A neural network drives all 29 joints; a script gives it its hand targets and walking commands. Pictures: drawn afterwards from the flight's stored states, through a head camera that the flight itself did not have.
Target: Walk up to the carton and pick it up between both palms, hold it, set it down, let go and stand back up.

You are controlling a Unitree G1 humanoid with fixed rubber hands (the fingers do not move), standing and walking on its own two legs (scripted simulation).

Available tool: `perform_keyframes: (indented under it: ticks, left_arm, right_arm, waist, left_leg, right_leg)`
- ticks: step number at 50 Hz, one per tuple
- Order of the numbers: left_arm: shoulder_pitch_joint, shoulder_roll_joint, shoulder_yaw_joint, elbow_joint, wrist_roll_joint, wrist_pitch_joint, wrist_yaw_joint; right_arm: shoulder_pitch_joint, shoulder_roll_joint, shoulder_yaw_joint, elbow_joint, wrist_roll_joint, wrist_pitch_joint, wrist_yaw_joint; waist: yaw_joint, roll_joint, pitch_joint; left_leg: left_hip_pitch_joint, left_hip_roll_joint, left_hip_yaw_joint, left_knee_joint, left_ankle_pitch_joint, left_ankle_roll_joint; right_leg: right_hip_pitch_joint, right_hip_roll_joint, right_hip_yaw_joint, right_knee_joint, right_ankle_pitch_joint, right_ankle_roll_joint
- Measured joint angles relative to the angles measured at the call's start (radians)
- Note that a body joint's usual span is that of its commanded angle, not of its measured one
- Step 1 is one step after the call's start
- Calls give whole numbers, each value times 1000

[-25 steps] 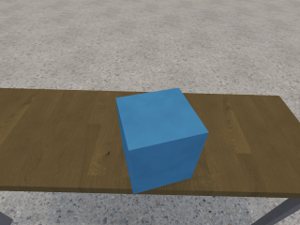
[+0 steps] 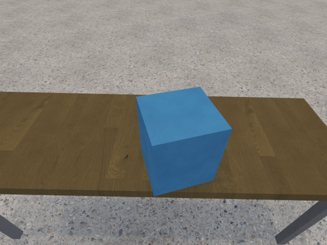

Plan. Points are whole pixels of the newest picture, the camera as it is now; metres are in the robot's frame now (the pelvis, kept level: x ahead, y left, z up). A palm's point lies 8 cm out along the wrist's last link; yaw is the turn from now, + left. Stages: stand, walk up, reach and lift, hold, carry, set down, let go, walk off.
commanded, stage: stand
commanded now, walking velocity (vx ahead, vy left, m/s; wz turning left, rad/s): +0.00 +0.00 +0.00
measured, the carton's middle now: (177, 141) +0.43 -0.02 +0.00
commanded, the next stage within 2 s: none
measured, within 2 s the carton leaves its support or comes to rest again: neither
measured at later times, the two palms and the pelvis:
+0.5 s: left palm out of the picture -0.09 +0.23 -0.14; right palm out of the picture -0.03 -0.24 -0.15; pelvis -0.02 +0.00 -0.01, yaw -1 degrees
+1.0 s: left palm out of the picture -0.01 +0.21 -0.15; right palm out of the picture -0.13 -0.24 -0.13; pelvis -0.01 -0.02 +0.00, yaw -2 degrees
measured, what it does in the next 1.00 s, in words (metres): steps on the spot: left foot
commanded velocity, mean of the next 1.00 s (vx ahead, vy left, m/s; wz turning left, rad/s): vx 0.00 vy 0.00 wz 0.00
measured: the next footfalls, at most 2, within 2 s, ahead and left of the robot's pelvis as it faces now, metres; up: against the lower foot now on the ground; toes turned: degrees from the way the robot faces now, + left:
left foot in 0.80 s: -0.02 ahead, +0.07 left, +0.00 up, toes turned +2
right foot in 1.16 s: +0.11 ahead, -0.19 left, +0.00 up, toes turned -9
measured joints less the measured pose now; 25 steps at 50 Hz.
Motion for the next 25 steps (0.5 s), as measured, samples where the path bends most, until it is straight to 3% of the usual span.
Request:
perform_keyframes:
  ticks: [12,25]
  left_arm:
    - [29,-18,16,29,3,5,5]
    - [64,-41,43,46,17,8,10]
  right_arm:
    - [-28,5,-18,10,-6,9,-7]
    - [-86,5,-46,36,-6,38,-15]
  waist:
    - [2,7,-3]
    - [19,10,2]
  left_leg:
    - [-30,-15,16,-3,-16,5]
    - [-47,-17,37,22,-12,6]
  right_leg:
    - [-46,-14,20,25,-39,14]
    - [-104,-15,40,136,-137,0]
